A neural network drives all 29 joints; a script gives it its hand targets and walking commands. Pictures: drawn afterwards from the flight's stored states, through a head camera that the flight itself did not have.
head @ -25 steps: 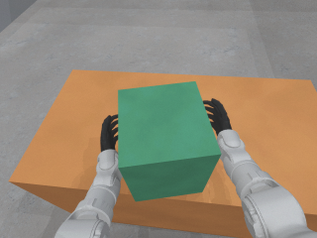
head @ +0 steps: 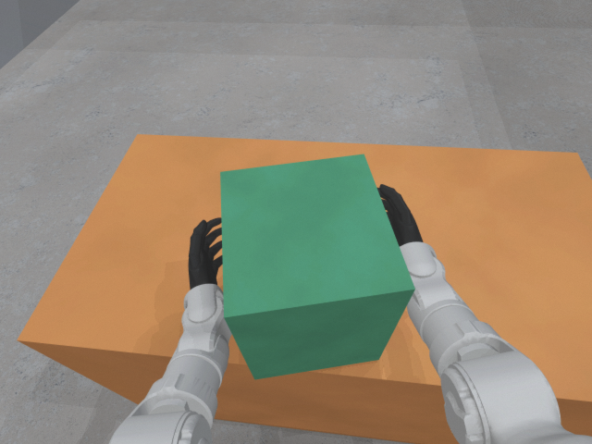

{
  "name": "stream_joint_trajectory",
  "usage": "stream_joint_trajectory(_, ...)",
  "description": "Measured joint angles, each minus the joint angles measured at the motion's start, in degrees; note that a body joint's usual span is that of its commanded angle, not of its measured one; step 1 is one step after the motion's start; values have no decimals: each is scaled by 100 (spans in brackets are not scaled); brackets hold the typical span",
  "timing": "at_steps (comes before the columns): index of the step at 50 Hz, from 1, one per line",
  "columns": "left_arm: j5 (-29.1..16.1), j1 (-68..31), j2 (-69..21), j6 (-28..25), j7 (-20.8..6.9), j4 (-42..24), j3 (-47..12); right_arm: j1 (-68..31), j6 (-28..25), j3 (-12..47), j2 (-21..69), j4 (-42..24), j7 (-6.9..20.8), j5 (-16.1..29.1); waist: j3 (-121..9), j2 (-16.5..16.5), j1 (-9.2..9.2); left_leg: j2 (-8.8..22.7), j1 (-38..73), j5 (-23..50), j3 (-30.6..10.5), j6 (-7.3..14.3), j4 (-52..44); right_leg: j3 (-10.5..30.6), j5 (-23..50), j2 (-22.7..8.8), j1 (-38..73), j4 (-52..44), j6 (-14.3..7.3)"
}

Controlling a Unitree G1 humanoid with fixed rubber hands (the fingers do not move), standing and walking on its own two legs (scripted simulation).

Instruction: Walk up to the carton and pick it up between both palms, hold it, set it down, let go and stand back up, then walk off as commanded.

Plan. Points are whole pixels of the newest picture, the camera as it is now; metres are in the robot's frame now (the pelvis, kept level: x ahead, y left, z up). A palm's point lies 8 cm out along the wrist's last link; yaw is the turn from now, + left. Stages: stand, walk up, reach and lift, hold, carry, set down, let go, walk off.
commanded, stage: reach and lift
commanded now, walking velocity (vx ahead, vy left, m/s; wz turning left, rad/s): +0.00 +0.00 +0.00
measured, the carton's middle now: (306, 273) +0.37 +0.01 +0.00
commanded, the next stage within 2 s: none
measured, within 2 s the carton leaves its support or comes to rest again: leaves its support in 0.50 s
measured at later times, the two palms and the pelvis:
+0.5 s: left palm (205, 277) +0.35 +0.15 +0.02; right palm (406, 239) +0.40 -0.13 +0.04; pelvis +0.00 +0.00 +0.00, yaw +0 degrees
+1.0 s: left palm (201, 283) +0.33 +0.15 +0.04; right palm (417, 250) +0.37 -0.14 +0.06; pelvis -0.02 +0.00 +0.00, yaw +0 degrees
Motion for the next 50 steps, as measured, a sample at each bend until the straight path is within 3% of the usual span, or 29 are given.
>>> stream_joint_trajectory(20, 0, 35, 0, -91, 17, 137, 3, 101, 205, -115, 52, -229, 5, -215, -55, 116, 0, 0, 0, -5, 0, 11, 0, 0, -7, 1, 0, 0, 0)
stream_joint_trajectory(33, 0, 220, 1, -44, 32, -392, -247, 530, 182, -115, 52, -955, -80, -215, -291, 108, 0, 0, 2, 16, 0, 17, 0, 0, 22, 1, 2, 0, 0)
stream_joint_trajectory(43, 0, 159, 0, 23, -44, -314, -204, 531, 71, -115, 52, -764, -165, -215, -246, 4, 0, 0, 125, 88, 0, 19, 0, 0, 97, 3, 123, 0, 0)
stream_joint_trajectory(50, 0, 96, 35, 314, -45, -190, -235, 530, 315, -115, 52, -668, -199, -215, -198, -78, 0, 0, 132, 140, 0, 21, 0, 0, 150, 3, 129, 0, 0)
